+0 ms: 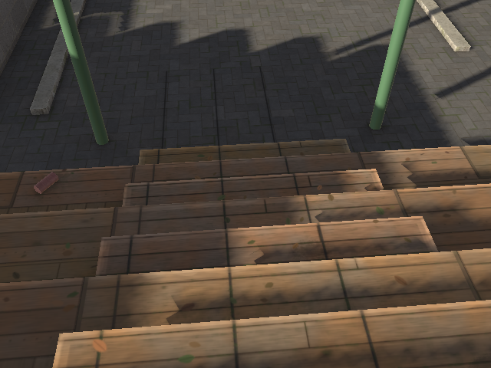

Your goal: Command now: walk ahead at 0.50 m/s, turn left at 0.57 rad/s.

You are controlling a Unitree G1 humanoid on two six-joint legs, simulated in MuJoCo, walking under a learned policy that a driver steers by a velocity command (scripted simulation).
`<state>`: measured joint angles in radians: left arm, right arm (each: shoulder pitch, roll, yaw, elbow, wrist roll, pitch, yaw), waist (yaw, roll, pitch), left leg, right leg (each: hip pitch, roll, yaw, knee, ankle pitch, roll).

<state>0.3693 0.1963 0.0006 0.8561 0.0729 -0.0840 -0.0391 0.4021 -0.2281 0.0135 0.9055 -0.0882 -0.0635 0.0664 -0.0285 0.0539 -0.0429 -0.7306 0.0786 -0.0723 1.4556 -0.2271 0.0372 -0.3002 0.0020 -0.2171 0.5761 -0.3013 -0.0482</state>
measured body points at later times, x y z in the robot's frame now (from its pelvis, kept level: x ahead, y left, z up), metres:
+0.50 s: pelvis +0.27 +0.12 -0.13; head +0.29 +0.14 +0.32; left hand +0.06 +0.27 -0.26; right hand +0.48 -0.06 -0.24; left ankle +0.31 +0.24 -0.87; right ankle +0.07 -0.08 -0.64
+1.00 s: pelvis +0.40 +0.10 -0.16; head +0.41 +0.10 +0.29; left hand +0.50 +0.36 -0.28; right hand +0.56 -0.19 -0.24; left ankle +0.37 +0.25 -0.79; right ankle +0.39 +0.02 -0.87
